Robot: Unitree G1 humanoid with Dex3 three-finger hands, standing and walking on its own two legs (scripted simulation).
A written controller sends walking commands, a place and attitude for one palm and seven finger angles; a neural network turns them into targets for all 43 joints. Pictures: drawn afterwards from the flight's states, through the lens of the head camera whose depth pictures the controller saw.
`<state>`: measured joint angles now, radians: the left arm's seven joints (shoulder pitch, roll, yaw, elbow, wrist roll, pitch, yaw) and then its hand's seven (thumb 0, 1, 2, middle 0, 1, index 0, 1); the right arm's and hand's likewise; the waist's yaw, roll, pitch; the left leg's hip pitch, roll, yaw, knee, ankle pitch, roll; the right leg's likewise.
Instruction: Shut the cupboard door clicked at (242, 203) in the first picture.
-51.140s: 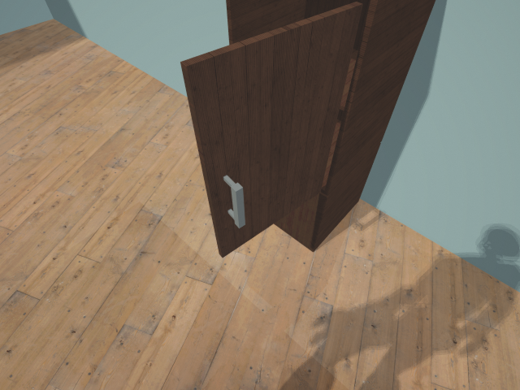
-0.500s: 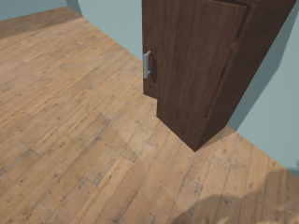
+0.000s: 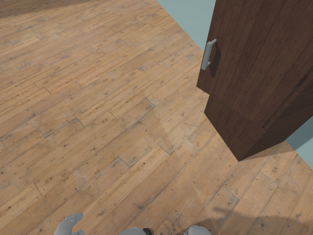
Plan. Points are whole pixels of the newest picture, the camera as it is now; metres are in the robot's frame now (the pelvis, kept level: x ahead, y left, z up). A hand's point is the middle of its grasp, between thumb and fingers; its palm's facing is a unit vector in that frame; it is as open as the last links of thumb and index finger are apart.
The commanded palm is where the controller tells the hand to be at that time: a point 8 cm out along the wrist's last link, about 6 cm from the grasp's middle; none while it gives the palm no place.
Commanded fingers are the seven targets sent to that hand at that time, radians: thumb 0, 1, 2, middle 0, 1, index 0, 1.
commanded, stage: walk to a spot facing it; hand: left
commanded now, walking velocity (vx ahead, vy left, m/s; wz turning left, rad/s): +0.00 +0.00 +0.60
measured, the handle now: (209, 54) +0.86 -0.22 -0.08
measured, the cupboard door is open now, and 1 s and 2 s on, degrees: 23 23 23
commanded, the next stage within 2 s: turn to face it in 1.70 s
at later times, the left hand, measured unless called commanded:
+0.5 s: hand out of the picture -0.03 +0.18 -0.18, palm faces +0.38 -0.88 -0.28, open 7.4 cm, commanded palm none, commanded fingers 0.00 0.90 0.90 -0.20 -0.30 -0.20 -0.30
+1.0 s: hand out of the picture +0.00 +0.15 -0.16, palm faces +0.64 -0.72 -0.26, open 7.4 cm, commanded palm none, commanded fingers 0.00 0.90 0.90 -0.20 -0.30 -0.20 -0.30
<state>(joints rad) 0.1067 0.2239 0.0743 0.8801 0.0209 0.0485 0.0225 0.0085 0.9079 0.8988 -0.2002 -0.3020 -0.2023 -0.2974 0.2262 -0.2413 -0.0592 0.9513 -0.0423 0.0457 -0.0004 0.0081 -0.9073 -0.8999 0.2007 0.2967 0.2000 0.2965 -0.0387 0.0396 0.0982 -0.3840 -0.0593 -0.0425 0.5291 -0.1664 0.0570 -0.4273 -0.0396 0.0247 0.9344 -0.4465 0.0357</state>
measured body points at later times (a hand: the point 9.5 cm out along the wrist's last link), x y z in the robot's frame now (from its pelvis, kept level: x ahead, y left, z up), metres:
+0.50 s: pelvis +0.03 -0.03 -0.01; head +0.09 +0.00 +0.43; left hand -0.05 +0.23 -0.16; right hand +0.24 -0.23 -0.15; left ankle -0.01 +0.09 -0.74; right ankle +0.01 -0.17 -0.71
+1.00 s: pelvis +0.07 -0.05 +0.00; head +0.11 -0.02 +0.45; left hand -0.03 +0.19 -0.14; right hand +0.31 -0.19 -0.14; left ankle -0.02 +0.04 -0.69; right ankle +0.13 -0.15 -0.73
